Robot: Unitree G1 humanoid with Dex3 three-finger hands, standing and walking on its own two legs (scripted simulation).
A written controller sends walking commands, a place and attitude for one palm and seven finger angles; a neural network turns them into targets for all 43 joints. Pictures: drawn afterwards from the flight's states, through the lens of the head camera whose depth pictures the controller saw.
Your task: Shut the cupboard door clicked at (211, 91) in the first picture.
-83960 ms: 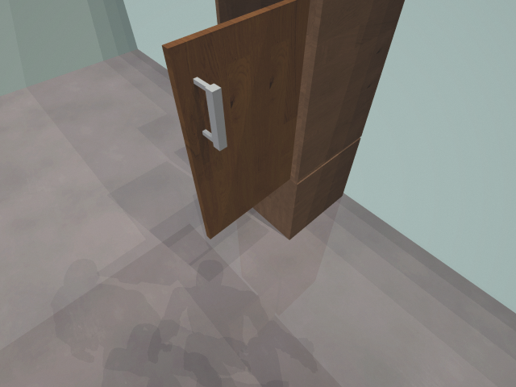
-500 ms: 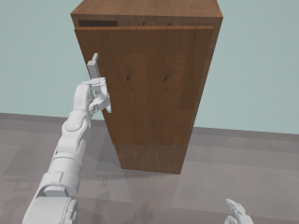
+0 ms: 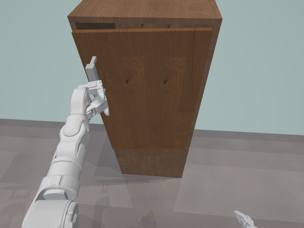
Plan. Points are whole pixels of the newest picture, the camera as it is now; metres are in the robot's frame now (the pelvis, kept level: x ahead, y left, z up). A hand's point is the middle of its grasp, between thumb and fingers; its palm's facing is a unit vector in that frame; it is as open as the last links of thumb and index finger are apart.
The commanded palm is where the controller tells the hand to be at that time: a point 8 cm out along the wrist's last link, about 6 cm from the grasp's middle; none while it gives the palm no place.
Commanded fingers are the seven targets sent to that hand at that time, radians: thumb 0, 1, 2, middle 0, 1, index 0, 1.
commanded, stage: push the door shut along its arc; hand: left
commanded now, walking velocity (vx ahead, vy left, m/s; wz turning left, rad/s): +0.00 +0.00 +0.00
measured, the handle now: (97, 81) +0.50 +0.18 +0.12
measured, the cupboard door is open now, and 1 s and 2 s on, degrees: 5 0 0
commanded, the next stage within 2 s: pull the fist back off the door in 0.88 s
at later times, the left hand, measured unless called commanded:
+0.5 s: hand (108, 89) +0.45 +0.14 +0.13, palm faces -0.08 -1.00 -0.04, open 3.1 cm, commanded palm +0.45 +0.18 +0.13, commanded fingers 0.00 0.90 0.90 -1.30 -1.50 -1.30 -1.50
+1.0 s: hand (106, 89) +0.45 +0.14 +0.13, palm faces -0.16 -0.99 -0.04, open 3.2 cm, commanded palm +0.49 +0.17 +0.13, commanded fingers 0.00 0.90 0.90 -1.30 -1.50 -1.30 -1.50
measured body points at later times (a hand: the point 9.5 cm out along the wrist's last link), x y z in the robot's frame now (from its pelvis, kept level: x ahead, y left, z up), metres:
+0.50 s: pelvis -0.01 +0.01 -0.01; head +0.03 +0.00 +0.44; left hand +0.45 +0.19 +0.14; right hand +0.06 -0.26 -0.13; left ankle +0.00 +0.13 -0.73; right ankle +0.02 -0.12 -0.73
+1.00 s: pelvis -0.05 +0.01 -0.03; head +0.03 +0.02 +0.42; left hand +0.46 +0.20 +0.14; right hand -0.01 -0.26 -0.14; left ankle +0.00 +0.13 -0.73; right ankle +0.02 -0.12 -0.73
